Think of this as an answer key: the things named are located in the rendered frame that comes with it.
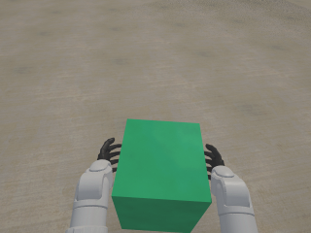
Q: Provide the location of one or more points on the robot right hand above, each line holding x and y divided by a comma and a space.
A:
216, 158

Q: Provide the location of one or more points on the robot right forearm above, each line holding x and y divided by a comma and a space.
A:
234, 204

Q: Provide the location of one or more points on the robot left forearm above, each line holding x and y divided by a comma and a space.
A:
91, 199

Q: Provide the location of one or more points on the carton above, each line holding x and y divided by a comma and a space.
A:
161, 183

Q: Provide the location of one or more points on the robot left hand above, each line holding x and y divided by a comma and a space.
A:
105, 155

